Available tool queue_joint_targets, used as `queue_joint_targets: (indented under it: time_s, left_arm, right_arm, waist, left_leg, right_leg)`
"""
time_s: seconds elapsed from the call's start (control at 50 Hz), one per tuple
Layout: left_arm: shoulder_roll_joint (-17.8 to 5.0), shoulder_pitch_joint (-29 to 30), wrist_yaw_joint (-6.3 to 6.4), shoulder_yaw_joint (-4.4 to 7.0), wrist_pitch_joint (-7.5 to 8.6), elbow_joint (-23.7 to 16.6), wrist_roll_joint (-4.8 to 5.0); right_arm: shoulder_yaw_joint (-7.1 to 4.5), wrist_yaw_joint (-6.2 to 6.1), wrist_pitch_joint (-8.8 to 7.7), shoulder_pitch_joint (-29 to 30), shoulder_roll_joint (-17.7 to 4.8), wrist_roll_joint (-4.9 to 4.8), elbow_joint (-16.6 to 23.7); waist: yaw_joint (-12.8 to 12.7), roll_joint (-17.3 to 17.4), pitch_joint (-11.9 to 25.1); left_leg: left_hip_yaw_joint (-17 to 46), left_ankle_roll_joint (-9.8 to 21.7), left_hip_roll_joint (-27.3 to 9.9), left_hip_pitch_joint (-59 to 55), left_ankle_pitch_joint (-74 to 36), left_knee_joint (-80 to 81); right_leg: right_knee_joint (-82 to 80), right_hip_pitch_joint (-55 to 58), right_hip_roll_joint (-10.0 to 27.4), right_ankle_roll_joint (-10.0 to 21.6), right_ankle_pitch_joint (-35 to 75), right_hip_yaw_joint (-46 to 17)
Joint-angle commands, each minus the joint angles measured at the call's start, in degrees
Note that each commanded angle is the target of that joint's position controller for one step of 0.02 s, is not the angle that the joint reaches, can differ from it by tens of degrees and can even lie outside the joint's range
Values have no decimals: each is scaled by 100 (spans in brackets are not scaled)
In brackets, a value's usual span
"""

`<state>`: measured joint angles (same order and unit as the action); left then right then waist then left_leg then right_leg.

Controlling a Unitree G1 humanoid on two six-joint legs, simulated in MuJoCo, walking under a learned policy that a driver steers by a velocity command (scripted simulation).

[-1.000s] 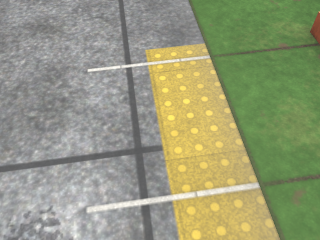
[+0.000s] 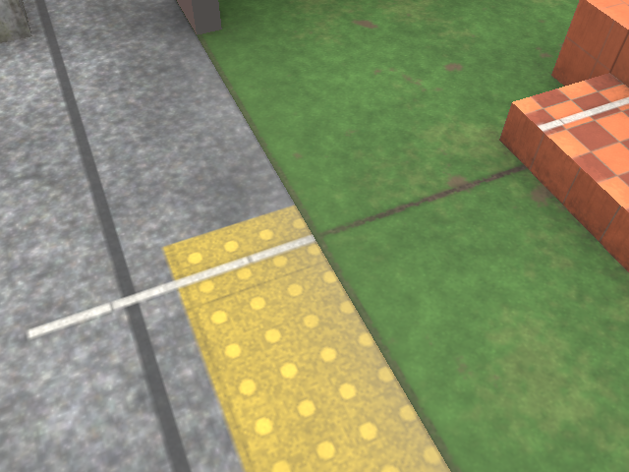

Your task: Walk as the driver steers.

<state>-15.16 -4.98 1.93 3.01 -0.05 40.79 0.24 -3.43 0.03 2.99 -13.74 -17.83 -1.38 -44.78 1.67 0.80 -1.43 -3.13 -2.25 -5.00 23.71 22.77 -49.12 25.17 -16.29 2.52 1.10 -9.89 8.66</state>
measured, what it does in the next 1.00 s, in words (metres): walks ahead, turning left: left foot, then right foot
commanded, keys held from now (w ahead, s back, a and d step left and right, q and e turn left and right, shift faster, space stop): w+q+shift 0.46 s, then w+shift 0.12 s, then shift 0.42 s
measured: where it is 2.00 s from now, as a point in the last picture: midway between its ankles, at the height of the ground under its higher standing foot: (198, 429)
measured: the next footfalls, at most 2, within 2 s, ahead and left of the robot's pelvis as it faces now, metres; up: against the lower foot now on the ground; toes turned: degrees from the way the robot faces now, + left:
left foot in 0.08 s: +0.00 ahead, +0.12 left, +0.00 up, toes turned +10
right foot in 0.50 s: +0.48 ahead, +0.01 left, +0.00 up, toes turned +32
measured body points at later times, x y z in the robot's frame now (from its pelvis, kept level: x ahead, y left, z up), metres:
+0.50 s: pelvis +0.25 +0.07 -0.03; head +0.29 +0.11 +0.42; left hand +0.45 +0.39 -0.06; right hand +0.30 -0.21 -0.13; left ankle -0.03 +0.11 -0.73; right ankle +0.44 -0.01 -0.74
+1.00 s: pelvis +0.51 +0.25 -0.01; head +0.54 +0.29 +0.43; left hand +0.41 +0.52 -0.15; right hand +0.82 +0.18 -0.09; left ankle +0.55 +0.38 -0.74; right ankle +0.52 +0.05 -0.66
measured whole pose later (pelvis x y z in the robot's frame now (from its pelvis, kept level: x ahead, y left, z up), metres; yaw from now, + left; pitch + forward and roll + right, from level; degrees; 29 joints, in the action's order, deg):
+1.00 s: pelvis +0.51 +0.25 -0.01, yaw +35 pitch +1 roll -1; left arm -17.7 -13.0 0.5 1.9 2.2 48.9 0.6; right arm -0.6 2.5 -2.4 -4.0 -14.7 1.2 -36.5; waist -2.3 -0.8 -5.2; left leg 1.4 3.8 2.8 26.2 4.8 -31.9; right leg 64.2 -20.1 1.6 -2.9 -30.1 -2.2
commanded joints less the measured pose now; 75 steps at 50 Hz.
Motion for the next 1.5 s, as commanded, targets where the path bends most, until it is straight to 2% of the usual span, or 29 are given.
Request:
queue_joint_targets:
  time_s: [0.02,0.06,0.08,0.1,0.12,0.14,0.2,0.38,0.44,0.48,0.5,0.52,0.54,0.56,0.6,0.64,0.7,0.78,0.86,0.88,0.9,0.92,0.94,0.98,1.1,1.2,1.24,1.28,1.5]
  left_arm:
    - [-1120,582,-51,372,196,-418,152]
    - [-723,981,-75,312,209,-492,144]
    - [-317,1168,-142,223,211,-538,114]
    - [264,1128,-256,49,283,-695,31]
    - [79,1469,-359,35,451,-1145,233]
    - [-537,1621,-396,153,636,-1166,371]
    - [-805,1353,-361,281,794,-855,36]
    - [-241,2278,-582,155,886,-1167,148]
    - [-509,1976,-568,249,926,-1172,227]
    - [-1007,420,-411,490,875,-831,300]
    - [-1195,-1119,-313,545,802,-533,262]
    - [-1518,-2210,-283,543,744,-309,24]
    - [-1491,-2106,-423,488,800,-161,-60]
    - [-897,-1489,-391,365,753,-225,29]
    - [-652,-1191,-321,292,653,-28,-72]
    - [-383,-779,-301,173,680,120,-207]
    - [-551,-533,-265,149,747,340,18]
    - [-1189,-516,-206,282,692,414,163]
    - [-1170,-862,-181,212,618,573,150]
    - [-883,-1127,-168,92,566,464,-54]
    - [-420,-2387,-208,-93,495,662,-15]
    - [-959,-2447,-225,3,397,843,37]
    - [-1090,-1914,-213,50,317,733,107]
    - [-958,-1262,-57,40,161,635,6]
    - [-507,-1058,19,-83,5,710,-56]
    - [-510,-644,-50,-79,-104,726,-152]
    - [-938,-450,-24,-25,-82,589,-203]
    - [-786,-168,-48,-25,-43,674,-115]
    - [-646,-251,-59,-147,147,1201,-46]
  right_arm:
    - [-202,126,-62,-775,-561,-28,67]
    - [-256,98,-93,-1976,-465,-25,-605]
    - [-272,57,-176,-2499,-465,6,-798]
    - [-107,102,-393,-2328,-554,60,-545]
    - [-192,227,-629,-1735,-936,173,-53]
    - [-220,227,-760,-1136,-1004,176,177]
    - [-87,29,-738,-1057,-689,76,289]
    - [-64,-268,-600,-1978,-388,-86,123]
    - [-155,-307,-539,-1637,-535,-132,229]
    - [-194,-261,-503,-1261,-675,58,421]
    - [-154,-212,-520,-904,-629,208,631]
    - [80,-189,-643,-1279,368,267,791]
    - [175,-138,-759,-2062,407,-257,821]
    - [76,-135,-762,-1506,-107,-405,724]
    - [89,-76,-814,-300,-184,-79,910]
    - [56,-4,-745,-37,-90,-18,1041]
    - [161,57,-657,188,157,43,1212]
    - [130,271,-742,404,-108,152,1180]
    - [-166,140,-611,-332,-706,289,912]
    - [-251,45,-571,-597,-1186,355,943]
    - [-106,74,-557,-314,-1217,504,1149]
    - [-62,183,-541,-151,-854,308,1208]
    - [-12,243,-559,220,-670,176,1215]
    - [72,264,-599,621,-388,216,1088]
    - [26,117,-612,842,-395,294,748]
    - [109,80,-480,902,-235,228,488]
    - [153,100,-501,383,-119,317,272]
    - [124,14,-441,440,-202,303,241]
    - [49,-104,-365,372,-202,205,-194]
  waist:
    - [384,-916,709]
    - [887,22,289]
    - [1059,1111,-191]
    - [595,1793,-655]
    - [505,1739,-419]
    - [323,874,-765]
    - [119,240,-618]
    - [503,926,-602]
    - [205,1200,-460]
    - [-623,1322,598]
    - [-1381,1184,1637]
    - [-1240,-742,2805]
    - [-719,-3078,3116]
    - [-818,-2366,1705]
    - [-741,-501,535]
    - [-279,-501,66]
    - [31,-455,-276]
    - [27,-546,199]
    - [589,-220,651]
    - [537,827,1087]
    - [-85,1934,2170]
    - [11,1211,2458]
    - [-14,720,1682]
    - [-158,102,933]
    - [-366,382,1233]
    - [-417,385,648]
    - [-164,-214,346]
    - [-106,-720,83]
    - [-193,-137,406]
  left_leg:
    - [-438,482,48,-1228,-110,721]
    - [-697,776,404,-2202,-21,1652]
    - [419,1123,-53,-2637,623,2247]
    - [2393,1498,-832,-2709,545,2164]
    - [5066,2316,-1540,-2550,2702,4057]
    - [5116,2234,-1824,-2471,2929,4451]
    - [3592,1738,-1156,-2186,1223,4108]
    - [2345,1344,-431,-1812,-971,3826]
    - [2518,1214,-573,-1745,-2019,3518]
    - [2185,962,-288,-1646,-4442,1964]
    - [2073,792,-27,-555,-4277,255]
    - [1833,602,653,1216,-804,-1921]
    - [1786,541,801,2167,708,-3158]
    - [1410,556,374,2716,193,-3533]
    - [1101,617,61,2275,-266,-3146]
    - [1217,528,-106,1529,-45,-2501]
    - [1018,348,-101,1347,7,-972]
    - [496,392,383,-618,-2509,1074]
    - [432,723,603,-2279,-3327,1817]
    - [1506,950,-426,-3081,-5684,1779]
    - [3555,2071,-1892,-3915,-6928,1948]
    - [3750,2063,-1562,-3492,-5903,2230]
    - [3060,1916,-1315,-2983,-5222,2295]
    - [2381,1591,-888,-1739,-4577,2683]
    - [1579,1631,-629,-901,-4643,2889]
    - [1530,1132,-232,-105,-622,3202]
    - [1262,621,257,179,425,2930]
    - [770,350,571,-618,-244,2624]
    - [777,395,430,-1413,-2320,2335]
  right_leg:
    - [-1467,-157,1531,701,-2499,-1130]
    - [11,-948,997,311,-2873,-374]
    - [2143,-2081,503,35,-2753,111]
    - [4459,-3895,-28,-119,-2794,-249]
    - [4457,-4725,-326,-38,-2237,-1212]
    - [4373,-4950,-12,71,-1489,-1450]
    - [3123,-3844,68,-133,-170,-1429]
    - [697,-2101,-554,-380,1160,-1013]
    - [359,-1119,-491,-347,835,-1082]
    - [457,789,-585,-87,349,-853]
    - [1019,2941,-32,154,-18,-1252]
    - [761,4984,1239,729,-2559,-3554]
    - [-1024,5079,2029,1338,-4405,-6616]
    - [-1231,4207,1817,1193,-4356,-5920]
    - [-1069,2357,1378,1076,-1812,-4065]
    - [-1080,1129,1204,1154,864,-3045]
    - [-1295,525,1301,1144,2974,-2115]
    - [-1345,65,784,701,2828,-1119]
    - [620,217,483,134,2976,-740]
    - [2403,-371,11,-167,707,-446]
    - [4416,-1180,-445,-401,-2853,-986]
    - [4753,-1047,-244,-373,-2716,-1509]
    - [4788,-1469,-69,-384,-2537,-1396]
    - [4190,-1337,204,-393,-1936,-1318]
    - [2062,43,169,-529,-1041,-1178]
    - [406,1002,-9,-234,197,-1047]
    - [-31,1144,602,79,610,-1597]
    - [-318,-40,371,207,-1277,-1546]
    - [33,427,123,37,785,-1278]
